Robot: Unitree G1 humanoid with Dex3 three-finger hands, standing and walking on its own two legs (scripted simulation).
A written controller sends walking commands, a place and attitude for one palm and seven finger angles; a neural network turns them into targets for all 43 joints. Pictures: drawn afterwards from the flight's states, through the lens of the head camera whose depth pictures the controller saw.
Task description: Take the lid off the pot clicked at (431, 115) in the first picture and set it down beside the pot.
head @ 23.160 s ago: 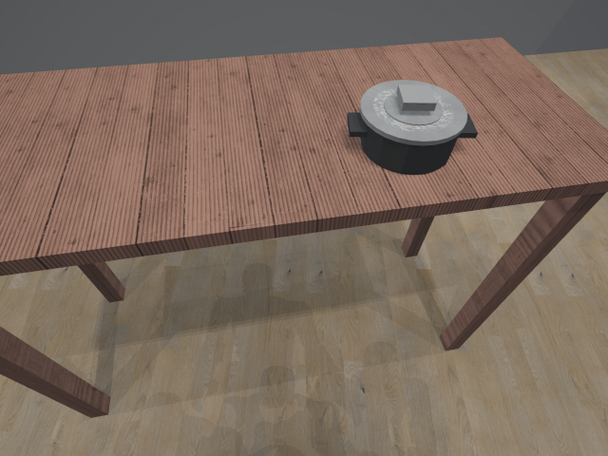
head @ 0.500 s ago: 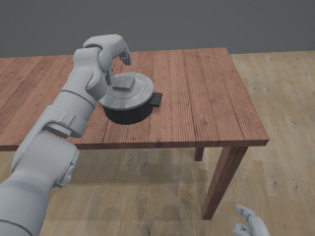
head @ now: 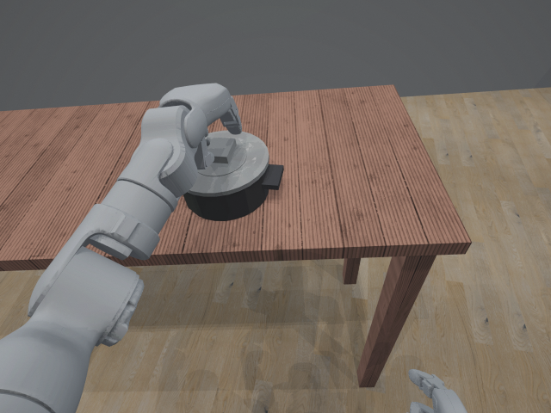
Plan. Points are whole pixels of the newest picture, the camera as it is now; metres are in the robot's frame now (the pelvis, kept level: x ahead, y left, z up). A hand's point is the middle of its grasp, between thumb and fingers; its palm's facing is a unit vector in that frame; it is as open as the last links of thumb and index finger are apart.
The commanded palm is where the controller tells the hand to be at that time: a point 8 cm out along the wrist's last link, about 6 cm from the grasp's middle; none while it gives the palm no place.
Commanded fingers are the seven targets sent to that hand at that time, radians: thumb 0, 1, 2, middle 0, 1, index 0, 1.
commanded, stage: lower the open fingers around the knob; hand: left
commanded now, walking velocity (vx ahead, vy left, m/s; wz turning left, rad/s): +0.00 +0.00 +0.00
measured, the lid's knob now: (217, 149) +0.49 +0.11 +0.15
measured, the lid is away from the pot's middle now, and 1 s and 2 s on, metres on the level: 0.00 0.00 0.01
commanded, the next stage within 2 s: close the fingers and squeeze the knob in 1.94 s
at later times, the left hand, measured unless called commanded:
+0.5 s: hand (211, 150) +0.46 +0.11 +0.17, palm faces -0.29 -0.04 -0.96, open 10.1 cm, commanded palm +0.44 +0.11 +0.23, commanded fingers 0.00 -0.37 1.69 -0.88 -0.08 -0.88 -0.08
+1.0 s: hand (212, 152) +0.45 +0.10 +0.17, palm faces -0.27 -0.04 -0.96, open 10.2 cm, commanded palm +0.43 +0.10 +0.23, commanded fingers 0.00 -0.37 1.69 -0.88 -0.08 -0.88 -0.08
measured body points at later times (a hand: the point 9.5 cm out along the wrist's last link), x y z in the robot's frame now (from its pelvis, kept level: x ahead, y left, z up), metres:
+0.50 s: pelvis +0.00 -0.01 +0.00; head +0.01 -0.04 +0.45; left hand +0.47 +0.11 +0.23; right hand +0.13 -0.25 -0.13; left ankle +0.01 +0.09 -0.74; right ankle -0.01 -0.12 -0.74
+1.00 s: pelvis +0.01 +0.00 +0.00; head +0.01 -0.03 +0.45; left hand +0.46 +0.10 +0.23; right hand +0.16 -0.24 -0.12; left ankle +0.01 +0.09 -0.74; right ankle -0.01 -0.12 -0.74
